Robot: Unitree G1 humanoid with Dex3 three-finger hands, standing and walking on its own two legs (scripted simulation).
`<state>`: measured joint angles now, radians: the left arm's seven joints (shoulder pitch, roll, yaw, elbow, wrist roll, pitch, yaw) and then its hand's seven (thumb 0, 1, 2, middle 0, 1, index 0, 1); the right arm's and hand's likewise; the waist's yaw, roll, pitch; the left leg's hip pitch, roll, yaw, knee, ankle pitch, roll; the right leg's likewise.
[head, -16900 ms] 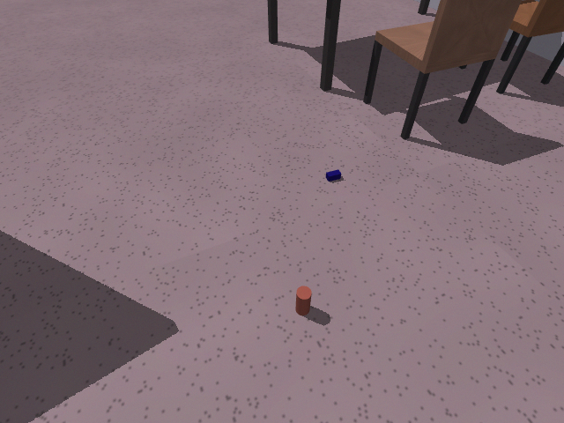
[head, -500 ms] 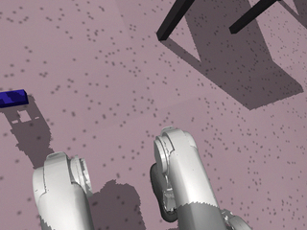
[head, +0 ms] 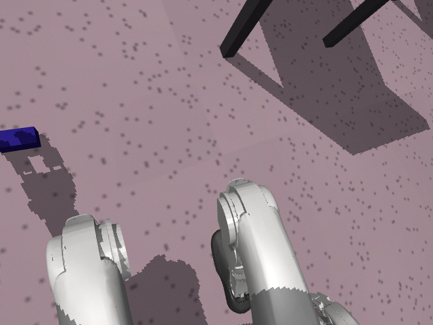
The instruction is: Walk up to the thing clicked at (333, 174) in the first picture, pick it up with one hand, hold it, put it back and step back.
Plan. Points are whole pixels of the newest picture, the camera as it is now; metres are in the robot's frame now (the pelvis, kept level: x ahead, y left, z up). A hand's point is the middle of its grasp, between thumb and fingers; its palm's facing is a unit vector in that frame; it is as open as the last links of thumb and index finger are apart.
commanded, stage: rise first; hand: left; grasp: from above
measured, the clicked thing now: (18, 139) +0.50 +0.31 -0.30
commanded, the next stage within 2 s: approach in 0.18 s
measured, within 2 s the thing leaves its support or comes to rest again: neither
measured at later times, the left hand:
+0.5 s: hand out of the picture +0.46 +0.34 -0.16, palm faces -0.44 -0.06 -0.90, open 12.4 cm
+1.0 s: hand out of the picture +0.48 +0.32 -0.18, palm faces -0.46 -0.10 -0.88, open 12.2 cm
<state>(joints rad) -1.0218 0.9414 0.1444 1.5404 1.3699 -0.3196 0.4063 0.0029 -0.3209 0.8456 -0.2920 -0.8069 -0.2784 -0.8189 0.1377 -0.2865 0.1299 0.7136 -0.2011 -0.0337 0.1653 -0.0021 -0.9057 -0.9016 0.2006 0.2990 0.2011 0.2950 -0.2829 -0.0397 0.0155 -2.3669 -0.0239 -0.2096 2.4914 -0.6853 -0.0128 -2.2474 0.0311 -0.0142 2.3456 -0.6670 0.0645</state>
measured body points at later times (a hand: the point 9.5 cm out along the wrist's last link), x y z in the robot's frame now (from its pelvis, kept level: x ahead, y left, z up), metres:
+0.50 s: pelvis +0.00 +0.00 +0.00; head +0.23 +0.11 +0.37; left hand +0.48 +0.34 -0.11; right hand +0.06 -0.27 -0.08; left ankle +0.07 +0.13 -0.28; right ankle +0.12 -0.15 -0.28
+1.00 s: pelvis +0.00 +0.00 +0.00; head +0.26 +0.08 +0.36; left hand +0.50 +0.32 -0.13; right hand +0.02 -0.27 -0.08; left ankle +0.07 +0.13 -0.28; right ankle +0.12 -0.16 -0.28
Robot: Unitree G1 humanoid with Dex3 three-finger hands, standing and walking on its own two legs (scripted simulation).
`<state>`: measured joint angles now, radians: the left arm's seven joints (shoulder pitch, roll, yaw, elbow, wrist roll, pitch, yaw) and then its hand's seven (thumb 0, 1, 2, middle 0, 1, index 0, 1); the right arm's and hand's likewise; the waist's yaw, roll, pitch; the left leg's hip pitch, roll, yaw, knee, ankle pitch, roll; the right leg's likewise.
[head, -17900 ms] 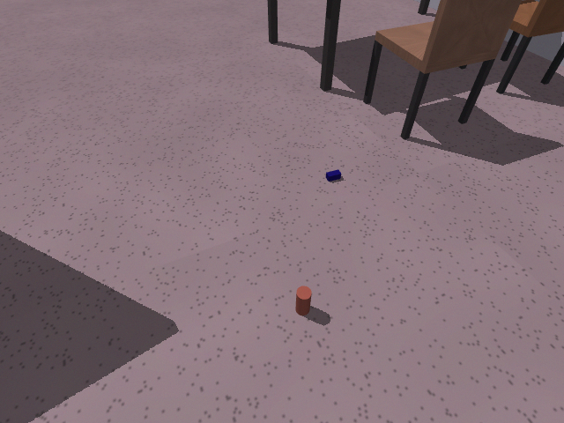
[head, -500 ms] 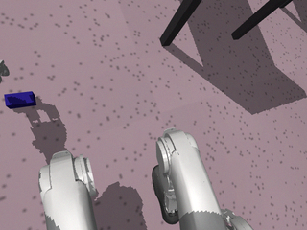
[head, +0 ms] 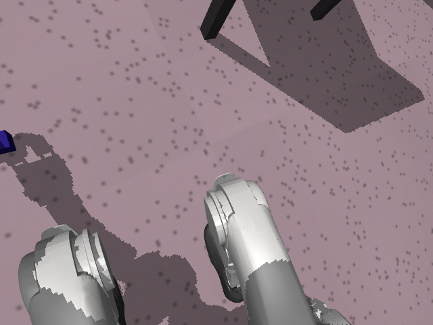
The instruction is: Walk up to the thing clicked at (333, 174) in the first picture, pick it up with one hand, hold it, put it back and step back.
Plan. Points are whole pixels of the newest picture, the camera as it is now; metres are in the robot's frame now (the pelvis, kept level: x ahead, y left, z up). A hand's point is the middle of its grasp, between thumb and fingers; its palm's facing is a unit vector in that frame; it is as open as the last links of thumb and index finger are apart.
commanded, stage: approach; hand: left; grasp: from above
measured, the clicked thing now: out of the picture +0.50 +0.31 -0.29
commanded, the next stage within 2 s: close in in 0.06 s
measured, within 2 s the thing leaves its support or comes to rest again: neither
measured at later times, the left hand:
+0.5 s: hand out of the picture +0.48 +0.31 -0.19, palm faces -0.46 -0.10 -0.88, open 12.1 cm
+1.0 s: hand out of the picture +0.49 +0.31 -0.24, palm faces -0.44 -0.10 -0.89, open 12.8 cm
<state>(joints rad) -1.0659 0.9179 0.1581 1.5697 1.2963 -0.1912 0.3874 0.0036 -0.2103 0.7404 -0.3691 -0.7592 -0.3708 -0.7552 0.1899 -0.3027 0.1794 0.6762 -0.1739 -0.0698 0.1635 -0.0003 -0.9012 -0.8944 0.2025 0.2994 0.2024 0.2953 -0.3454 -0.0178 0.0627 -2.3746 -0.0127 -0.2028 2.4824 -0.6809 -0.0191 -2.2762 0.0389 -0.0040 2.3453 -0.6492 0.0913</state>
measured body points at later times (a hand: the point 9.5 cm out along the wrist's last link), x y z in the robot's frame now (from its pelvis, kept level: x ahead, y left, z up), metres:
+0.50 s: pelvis +0.00 +0.01 +0.00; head +0.25 +0.12 +0.36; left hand +0.50 +0.31 -0.14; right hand +0.05 -0.26 -0.06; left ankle +0.07 +0.13 -0.28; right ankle +0.12 -0.15 -0.28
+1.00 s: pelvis +0.01 +0.01 -0.02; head +0.28 +0.12 +0.32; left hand +0.51 +0.31 -0.19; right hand +0.02 -0.24 -0.07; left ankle +0.07 +0.13 -0.28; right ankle +0.12 -0.15 -0.28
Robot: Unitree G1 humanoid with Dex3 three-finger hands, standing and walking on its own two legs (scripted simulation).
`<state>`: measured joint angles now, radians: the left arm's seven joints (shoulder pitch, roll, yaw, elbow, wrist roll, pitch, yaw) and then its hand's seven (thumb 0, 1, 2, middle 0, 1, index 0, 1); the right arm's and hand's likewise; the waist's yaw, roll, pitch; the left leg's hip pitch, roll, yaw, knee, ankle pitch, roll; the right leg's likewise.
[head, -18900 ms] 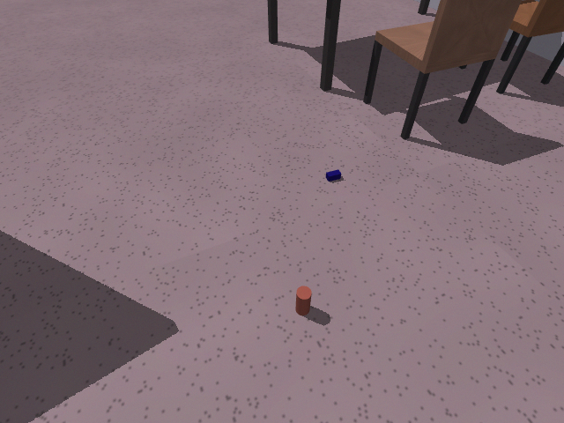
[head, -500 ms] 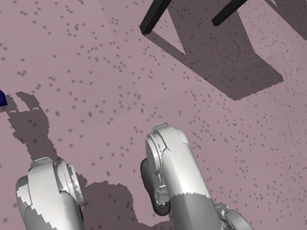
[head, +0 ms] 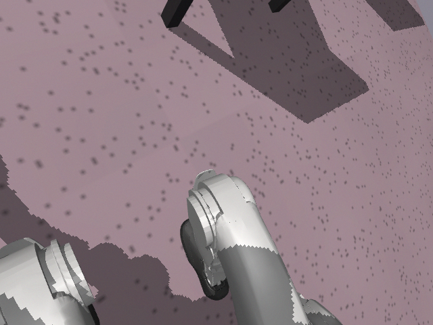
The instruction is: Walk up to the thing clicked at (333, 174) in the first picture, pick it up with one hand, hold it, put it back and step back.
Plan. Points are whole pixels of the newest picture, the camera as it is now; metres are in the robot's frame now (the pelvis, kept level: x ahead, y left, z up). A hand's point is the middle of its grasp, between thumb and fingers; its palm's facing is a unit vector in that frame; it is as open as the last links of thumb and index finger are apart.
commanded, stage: rest palm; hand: left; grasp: from above
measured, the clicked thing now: out of the picture +0.47 +0.33 -0.28
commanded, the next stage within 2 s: close in 0.38 s
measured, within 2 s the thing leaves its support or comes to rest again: neither
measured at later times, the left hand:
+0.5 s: hand out of the picture +0.45 +0.33 -0.24, palm faces -0.44 -0.14 -0.88, open 12.8 cm
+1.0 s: hand out of the picture +0.46 +0.33 -0.24, palm faces -0.44 -0.15 -0.89, open 10.3 cm
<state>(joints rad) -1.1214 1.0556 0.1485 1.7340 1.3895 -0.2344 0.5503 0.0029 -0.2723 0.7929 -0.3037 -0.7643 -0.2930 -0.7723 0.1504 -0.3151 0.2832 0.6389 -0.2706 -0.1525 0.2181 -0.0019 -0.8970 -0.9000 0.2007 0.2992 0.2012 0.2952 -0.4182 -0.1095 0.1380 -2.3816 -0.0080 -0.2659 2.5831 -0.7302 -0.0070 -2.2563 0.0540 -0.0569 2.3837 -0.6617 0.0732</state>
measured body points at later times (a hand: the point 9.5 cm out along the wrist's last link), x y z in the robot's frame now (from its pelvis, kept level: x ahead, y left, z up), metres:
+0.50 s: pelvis +0.00 +0.00 +0.00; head +0.26 +0.15 +0.33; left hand +0.47 +0.33 -0.19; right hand +0.05 -0.25 -0.05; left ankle +0.06 +0.12 -0.26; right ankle +0.12 -0.15 -0.26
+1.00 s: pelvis +0.00 +0.00 +0.00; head +0.27 +0.14 +0.33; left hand +0.48 +0.33 -0.19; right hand +0.04 -0.25 -0.05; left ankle +0.06 +0.12 -0.26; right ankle +0.12 -0.15 -0.26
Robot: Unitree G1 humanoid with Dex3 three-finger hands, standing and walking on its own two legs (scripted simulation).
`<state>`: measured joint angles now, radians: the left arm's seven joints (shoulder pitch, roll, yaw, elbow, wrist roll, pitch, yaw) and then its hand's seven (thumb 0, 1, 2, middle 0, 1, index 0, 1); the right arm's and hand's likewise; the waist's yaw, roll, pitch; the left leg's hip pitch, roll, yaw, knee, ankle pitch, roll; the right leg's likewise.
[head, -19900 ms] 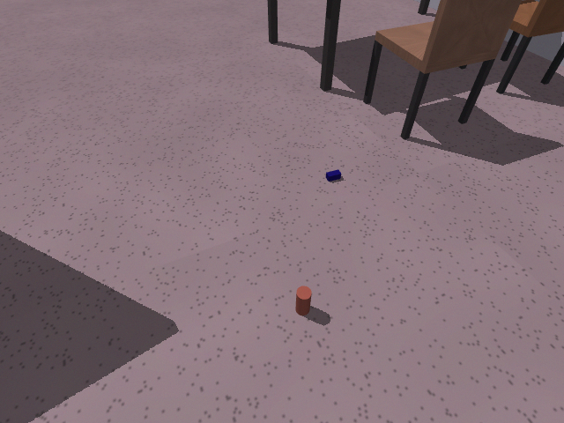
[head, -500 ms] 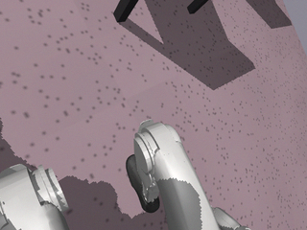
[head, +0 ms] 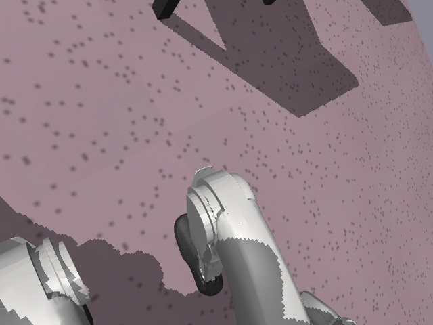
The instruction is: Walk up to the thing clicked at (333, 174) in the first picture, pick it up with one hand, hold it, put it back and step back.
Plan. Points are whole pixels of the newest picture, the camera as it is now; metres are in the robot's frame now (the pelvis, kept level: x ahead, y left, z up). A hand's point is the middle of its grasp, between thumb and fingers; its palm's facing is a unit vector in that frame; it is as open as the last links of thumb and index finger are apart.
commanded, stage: close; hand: left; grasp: from above
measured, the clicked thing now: out of the picture +0.46 +0.34 -0.28
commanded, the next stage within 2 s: settle in 1.08 s
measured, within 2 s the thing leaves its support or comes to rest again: leaves its support in 1.42 s
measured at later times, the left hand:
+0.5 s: hand out of the picture +0.45 +0.34 -0.24, palm faces -0.43 -0.15 -0.89, open 7.9 cm
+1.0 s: hand out of the picture +0.45 +0.34 -0.24, palm faces -0.43 -0.16 -0.89, open 6.6 cm
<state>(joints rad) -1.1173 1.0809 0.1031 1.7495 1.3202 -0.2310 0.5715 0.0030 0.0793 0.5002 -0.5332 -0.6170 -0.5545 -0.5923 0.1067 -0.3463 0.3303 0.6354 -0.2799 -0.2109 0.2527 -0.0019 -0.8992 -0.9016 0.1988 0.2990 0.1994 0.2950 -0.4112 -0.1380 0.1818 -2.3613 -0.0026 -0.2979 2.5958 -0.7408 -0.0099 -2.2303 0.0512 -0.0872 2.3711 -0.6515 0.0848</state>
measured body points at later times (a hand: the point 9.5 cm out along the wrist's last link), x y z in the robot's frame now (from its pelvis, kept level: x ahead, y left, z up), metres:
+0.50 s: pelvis +0.00 +0.00 +0.00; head +0.26 +0.15 +0.33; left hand +0.47 +0.34 -0.19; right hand +0.05 -0.25 -0.04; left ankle +0.05 +0.12 -0.26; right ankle +0.13 -0.15 -0.26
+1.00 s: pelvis +0.00 +0.00 +0.00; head +0.27 +0.14 +0.33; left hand +0.47 +0.35 -0.19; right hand +0.05 -0.25 -0.04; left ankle +0.05 +0.12 -0.26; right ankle +0.13 -0.15 -0.26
